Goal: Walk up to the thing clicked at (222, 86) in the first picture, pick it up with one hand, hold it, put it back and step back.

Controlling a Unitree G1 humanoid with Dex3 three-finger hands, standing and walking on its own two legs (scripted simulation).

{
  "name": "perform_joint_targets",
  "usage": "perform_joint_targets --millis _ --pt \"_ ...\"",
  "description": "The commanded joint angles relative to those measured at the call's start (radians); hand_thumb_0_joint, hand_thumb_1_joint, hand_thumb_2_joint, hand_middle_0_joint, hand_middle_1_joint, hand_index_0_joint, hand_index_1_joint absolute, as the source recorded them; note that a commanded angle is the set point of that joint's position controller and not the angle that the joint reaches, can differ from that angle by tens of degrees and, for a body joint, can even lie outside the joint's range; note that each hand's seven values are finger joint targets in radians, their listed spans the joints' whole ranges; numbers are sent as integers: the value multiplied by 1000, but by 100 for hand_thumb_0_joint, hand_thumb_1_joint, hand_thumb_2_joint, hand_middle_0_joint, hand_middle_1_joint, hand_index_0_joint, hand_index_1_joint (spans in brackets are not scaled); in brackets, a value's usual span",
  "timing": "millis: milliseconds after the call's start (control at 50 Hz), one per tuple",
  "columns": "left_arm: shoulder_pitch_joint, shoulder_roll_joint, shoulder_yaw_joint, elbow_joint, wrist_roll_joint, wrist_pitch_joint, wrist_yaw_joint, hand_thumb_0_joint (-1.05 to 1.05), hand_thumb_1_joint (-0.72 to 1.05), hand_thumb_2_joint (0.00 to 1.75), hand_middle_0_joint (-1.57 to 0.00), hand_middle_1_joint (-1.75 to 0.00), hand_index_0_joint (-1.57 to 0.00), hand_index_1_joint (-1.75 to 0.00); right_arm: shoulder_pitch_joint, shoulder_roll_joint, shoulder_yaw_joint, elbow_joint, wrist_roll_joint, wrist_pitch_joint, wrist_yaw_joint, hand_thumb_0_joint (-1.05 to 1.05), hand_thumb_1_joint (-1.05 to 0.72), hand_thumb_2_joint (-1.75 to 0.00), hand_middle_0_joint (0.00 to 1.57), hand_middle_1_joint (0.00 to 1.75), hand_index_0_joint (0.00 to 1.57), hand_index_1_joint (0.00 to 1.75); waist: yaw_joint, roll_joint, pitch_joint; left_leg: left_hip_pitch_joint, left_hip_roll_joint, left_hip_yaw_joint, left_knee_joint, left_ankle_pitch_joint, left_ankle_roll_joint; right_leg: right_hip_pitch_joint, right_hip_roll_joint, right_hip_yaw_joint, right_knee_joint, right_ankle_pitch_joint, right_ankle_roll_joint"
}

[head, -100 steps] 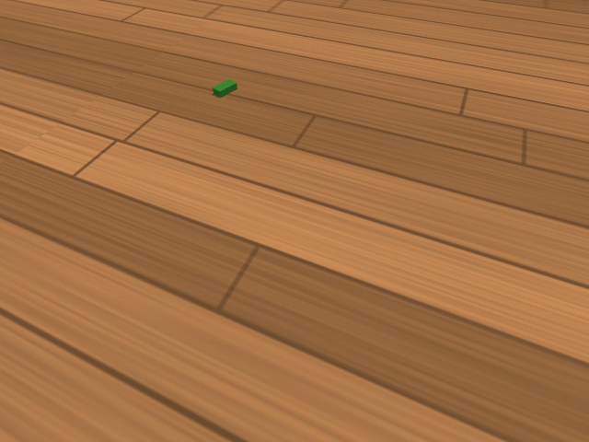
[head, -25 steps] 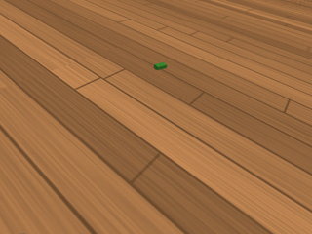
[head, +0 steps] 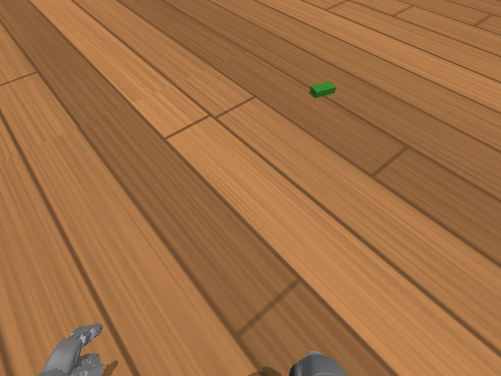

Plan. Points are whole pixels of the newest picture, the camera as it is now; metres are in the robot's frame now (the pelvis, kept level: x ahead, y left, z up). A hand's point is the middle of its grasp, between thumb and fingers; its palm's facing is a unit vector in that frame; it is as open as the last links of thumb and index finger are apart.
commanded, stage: walk up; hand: left
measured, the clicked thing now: (322, 89) +1.82 -0.45 -0.72
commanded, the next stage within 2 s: none
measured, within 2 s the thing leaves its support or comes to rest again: neither
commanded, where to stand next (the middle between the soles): +1.50 -0.77 m, yaw +20 degrees
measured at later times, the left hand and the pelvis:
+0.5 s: hand (173, 282) +0.31 +0.19 -0.16, palm faces +0.06 -0.96 -0.28, open 7.4 cm; pelvis +0.31 -0.08 +0.00, yaw +6 degrees
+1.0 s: hand (241, 156) +0.61 +0.04 -0.09, palm faces +0.18 -0.91 -0.37, open 7.4 cm; pelvis +0.56 -0.24 +0.03, yaw +10 degrees
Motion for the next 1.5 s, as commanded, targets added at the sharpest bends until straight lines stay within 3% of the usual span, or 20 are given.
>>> perform_joint_targets --millis 0,80,260,340,380,400,420,480,580,760,800,820,840,940,1140,1240,1280,1300,1380,1480 --pt "237 401 115 -25 -27 -44 49 0 90 90 -20 -30 -20 -30 -18 -213 -29 -129 8 -47 -37 0 -90 -90 20 30 20 30 167 -371 -296 -779 -101 87 729 2 80 864 -416 753 -450 -307 -235" --pt "117 221 54 -57 -33 -58 65 0 90 90 -20 -30 -20 -30 -49 -169 -30 -77 38 -33 3 0 -90 -90 20 30 20 30 49 -189 -35 -573 -25 14 477 237 91 408 -162 136 -357 253 -97" --pt "113 223 35 -146 -15 -48 28 0 90 90 -20 -30 -20 -30 -183 -147 -51 -138 29 -4 34 0 -90 -90 20 30 20 30 41 -119 35 -270 -68 206 -31 491 35 194 -117 -31 -439 33 -116" --pt "164 217 33 -165 -26 -26 50 0 90 90 -20 -30 -20 -30 57 -211 -84 -92 2 -10 -6 0 -90 -90 20 30 20 30 -62 48 -120 24 -119 201 -124 359 91 237 -101 -48 -2 403 -91" --pt "294 124 6 -180 -30 -14 60 0 90 90 -20 -30 -20 -30 195 -320 -121 -96 -26 -16 -34 0 -90 -90 20 30 20 30 -95 294 -237 342 226 -370 -199 206 235 -112 53 -32 497 -267 -23" --pt "297 232 29 -188 -34 -2 64 0 90 90 -20 -30 -20 -30 172 -355 -129 -128 7 -16 -38 0 -90 -90 20 30 20 30 -98 210 -304 434 394 -773 -310 197 374 -285 109 124 658 -381 9" --pt "208 306 34 -184 -23 -3 74 0 90 90 -20 -30 -20 -30 100 -353 -142 -136 30 -17 -53 0 -90 -90 20 30 20 30 -101 115 -252 353 450 -819 -364 110 402 -336 18 234 734 -321 -9" --pt "146 248 31 -171 -33 -20 55 0 90 90 -20 -30 -20 -30 -5 -258 -73 -148 47 -38 -58 0 -90 -90 20 30 20 30 -36 -59 -77 -32 244 -239 -332 649 248 -135 -51 214 646 -186 0" --pt "167 181 29 -175 -30 14 7 0 90 90 -20 -30 -20 -30 -74 -269 -68 -141 28 -70 -31 0 -90 -90 20 30 20 30 31 100 8 -264 89 63 -369 507 204 -20 -73 113 308 -90 10" --pt "145 203 73 -143 -20 15 -9 0 90 90 -20 -30 -20 -30 -128 -312 -81 -128 7 -44 -32 0 -90 -90 20 30 20 30 83 130 -89 -328 146 58 -194 350 161 320 -44 2 -64 1 -30" --pt "378 315 125 -78 1 -5 16 0 90 90 -20 -30 -20 -30 -46 -185 -38 -119 4 -34 -36 0 -90 -90 20 30 20 30 199 -233 -191 -558 -13 171 381 273 95 625 -91 175 -220 -287 -74" --pt "363 395 127 -93 1 -16 29 0 90 90 -20 -30 -20 -30 -6 -123 -12 -145 27 -34 -39 0 -90 -90 20 30 20 30 167 -457 -170 -797 -175 157 555 -64 64 670 -302 565 -443 -419 -107" --pt "270 408 124 -108 -18 -14 39 0 90 90 -20 -30 -20 -30 -6 -207 -34 -125 12 -21 -55 0 -90 -90 20 30 20 30 130 -374 -147 -784 -107 80 676 -55 68 610 -359 690 -508 -480 -158" --pt "98 235 68 -146 -25 -24 52 0 90 90 -20 -30 -20 -30 33 -220 -42 -9 36 -5 -26 0 -90 -90 20 30 20 30 13 -225 10 -551 -24 37 438 241 64 220 -124 178 -457 -239 -65" --pt "222 185 45 -197 -3 -18 45 0 90 90 -20 -30 -20 -30 -127 -166 -20 -87 26 0 -17 0 -90 -90 20 30 20 30 73 -135 48 -493 -53 147 -6 339 36 375 -144 77 -434 140 -74" --pt "219 180 36 -243 -8 -2 58 0 90 90 -20 -30 -20 -30 129 -203 -51 -49 18 -11 -56 0 -90 -90 20 30 20 30 -66 26 -89 0 -88 136 -177 347 107 213 -86 3 13 408 -54" --pt "305 109 28 -258 -9 3 65 0 90 90 -20 -30 -20 -30 238 -341 -99 -67 0 -9 -82 0 -90 -90 20 30 20 30 -96 282 -212 332 353 -575 -284 199 293 -222 98 23 536 -429 45" --pt "298 256 59 -245 -8 25 71 0 90 90 -20 -30 -20 -30 166 -366 -112 -99 36 -10 -95 0 -90 -90 20 30 20 30 -88 104 -210 281 461 -774 -370 60 393 -281 46 200 685 -404 38" --pt "226 225 59 -207 -19 25 50 0 90 90 -20 -30 -20 -30 -15 -242 -55 -126 35 -26 -89 0 -90 -90 20 30 20 30 -20 -67 -9 -155 218 -185 -361 414 237 -112 -21 229 609 -183 17" --pt "250 161 50 -196 -19 53 13 0 90 90 -20 -30 -20 -30 -78 -290 -69 -120 8 -53 -56 0 -90 -90 20 30 20 30 30 149 68 -322 114 43 -386 333 207 -50 -71 129 354 -83 23"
